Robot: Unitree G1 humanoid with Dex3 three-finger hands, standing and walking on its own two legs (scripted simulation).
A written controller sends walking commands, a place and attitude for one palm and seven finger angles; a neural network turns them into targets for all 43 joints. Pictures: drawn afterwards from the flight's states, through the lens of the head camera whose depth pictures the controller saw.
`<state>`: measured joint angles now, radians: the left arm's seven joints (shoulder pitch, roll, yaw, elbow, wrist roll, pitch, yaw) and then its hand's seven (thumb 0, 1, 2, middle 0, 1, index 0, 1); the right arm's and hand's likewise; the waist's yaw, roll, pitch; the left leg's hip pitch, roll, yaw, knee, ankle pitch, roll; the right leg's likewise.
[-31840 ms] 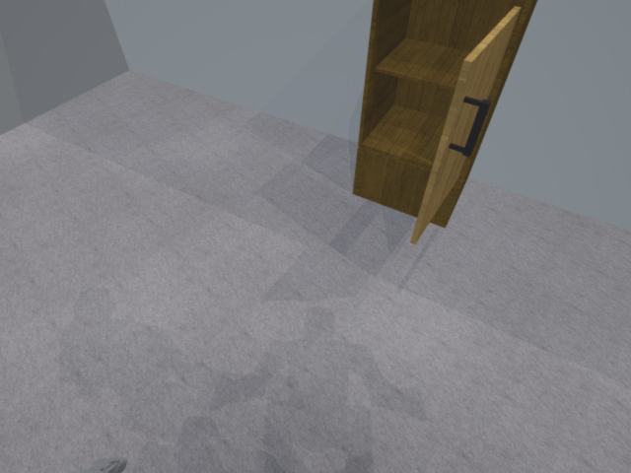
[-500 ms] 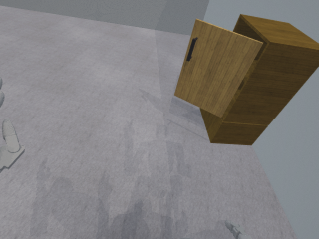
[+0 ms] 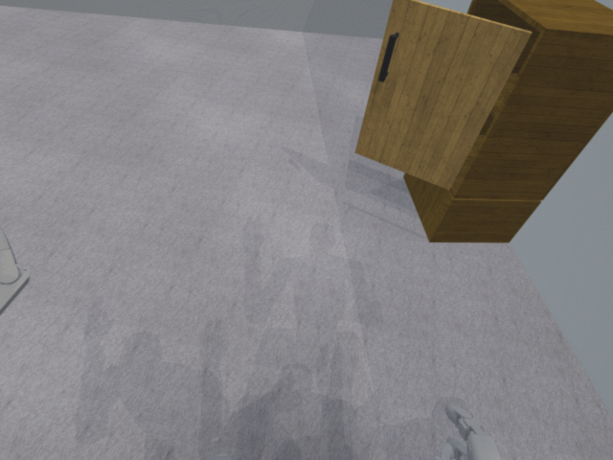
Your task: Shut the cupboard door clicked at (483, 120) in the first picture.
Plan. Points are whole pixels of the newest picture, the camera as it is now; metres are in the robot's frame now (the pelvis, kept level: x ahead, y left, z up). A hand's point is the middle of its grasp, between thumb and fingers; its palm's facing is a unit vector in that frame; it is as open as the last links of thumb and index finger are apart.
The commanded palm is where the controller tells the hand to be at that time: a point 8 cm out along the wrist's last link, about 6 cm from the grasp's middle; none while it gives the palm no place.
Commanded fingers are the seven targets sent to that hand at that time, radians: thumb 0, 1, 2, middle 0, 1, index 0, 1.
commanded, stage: stop stepping back and stand still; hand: left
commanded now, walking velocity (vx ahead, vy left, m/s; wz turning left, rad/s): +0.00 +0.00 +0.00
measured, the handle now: (389, 57) +1.32 -0.26 -0.02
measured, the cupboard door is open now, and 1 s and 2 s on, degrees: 57 57 57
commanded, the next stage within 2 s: let the arm hang, fingers relaxed in 0.66 s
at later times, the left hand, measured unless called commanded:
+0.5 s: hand (54, 229) +0.28 +0.27 +0.19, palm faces +0.40 -0.80 -0.44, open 7.4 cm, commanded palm +0.21 +0.31 +0.20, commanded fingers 0.00 0.90 0.90 -0.20 -0.30 -0.20 -0.30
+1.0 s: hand out of the picture +0.13 +0.19 -0.12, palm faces -0.04 -0.98 -0.21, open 7.4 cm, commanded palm none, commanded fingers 0.00 0.90 0.90 -0.20 -0.30 -0.20 -0.30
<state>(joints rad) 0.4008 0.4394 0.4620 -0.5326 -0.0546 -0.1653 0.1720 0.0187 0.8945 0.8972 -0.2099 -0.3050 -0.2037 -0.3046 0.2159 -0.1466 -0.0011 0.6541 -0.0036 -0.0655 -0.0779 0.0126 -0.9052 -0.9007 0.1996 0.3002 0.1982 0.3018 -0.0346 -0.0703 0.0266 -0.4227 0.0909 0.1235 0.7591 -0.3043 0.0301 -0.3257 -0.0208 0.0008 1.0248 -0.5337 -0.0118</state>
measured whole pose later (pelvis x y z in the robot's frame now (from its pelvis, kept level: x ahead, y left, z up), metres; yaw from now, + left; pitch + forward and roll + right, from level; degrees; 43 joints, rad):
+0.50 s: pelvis +0.06 +0.01 +0.02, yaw -1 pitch +2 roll +0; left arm 0.53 0.40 0.41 -0.51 -0.04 -0.18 0.16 0.02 0.89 0.90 -0.22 -0.31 -0.21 -0.31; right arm 0.18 -0.19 -0.01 0.63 0.02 -0.08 -0.07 0.01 -0.91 -0.90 0.20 0.30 0.20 0.30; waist -0.03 -0.01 -0.01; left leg -0.29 0.04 0.16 0.56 -0.29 0.03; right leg -0.19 -0.02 -0.10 0.52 -0.36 0.00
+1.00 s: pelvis +0.03 +0.02 +0.02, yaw +0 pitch +0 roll +0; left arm 0.28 0.17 -0.03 0.72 0.02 0.08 0.00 0.01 0.91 0.90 -0.20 -0.30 -0.20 -0.30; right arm 0.19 -0.24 0.02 0.84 -0.03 0.02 0.02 0.01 -0.91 -0.90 0.20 0.30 0.20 0.30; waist -0.03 0.02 0.00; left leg -0.32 0.01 0.16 0.55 -0.24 0.06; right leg -0.24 -0.06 -0.10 0.59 -0.35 0.00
